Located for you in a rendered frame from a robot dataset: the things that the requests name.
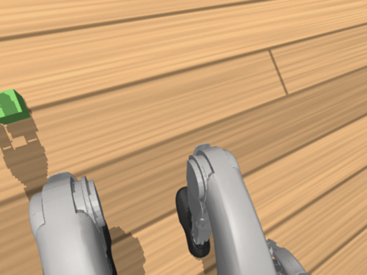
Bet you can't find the cube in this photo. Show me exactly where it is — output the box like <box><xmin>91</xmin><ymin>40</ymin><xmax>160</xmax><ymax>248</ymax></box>
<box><xmin>0</xmin><ymin>89</ymin><xmax>30</xmax><ymax>125</ymax></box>

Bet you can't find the right robot hand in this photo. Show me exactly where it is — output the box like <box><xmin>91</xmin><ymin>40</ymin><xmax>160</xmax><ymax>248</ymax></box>
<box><xmin>266</xmin><ymin>239</ymin><xmax>306</xmax><ymax>275</ymax></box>

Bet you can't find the right robot foot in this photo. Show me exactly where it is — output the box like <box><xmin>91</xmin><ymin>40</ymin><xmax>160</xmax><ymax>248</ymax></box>
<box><xmin>175</xmin><ymin>187</ymin><xmax>210</xmax><ymax>258</ymax></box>

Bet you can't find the left robot foot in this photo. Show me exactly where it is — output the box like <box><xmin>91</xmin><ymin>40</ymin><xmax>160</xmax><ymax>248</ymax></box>
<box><xmin>102</xmin><ymin>221</ymin><xmax>117</xmax><ymax>275</ymax></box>

